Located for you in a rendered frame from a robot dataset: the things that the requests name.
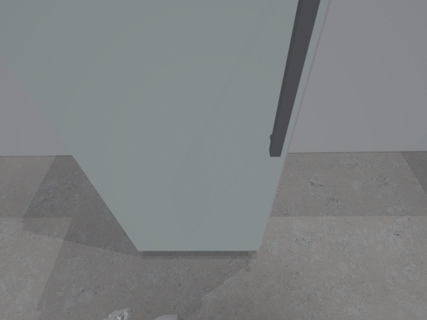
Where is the handle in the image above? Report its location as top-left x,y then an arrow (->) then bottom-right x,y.
269,0 -> 320,157

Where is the fridge door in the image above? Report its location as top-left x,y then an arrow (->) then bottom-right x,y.
0,0 -> 329,251

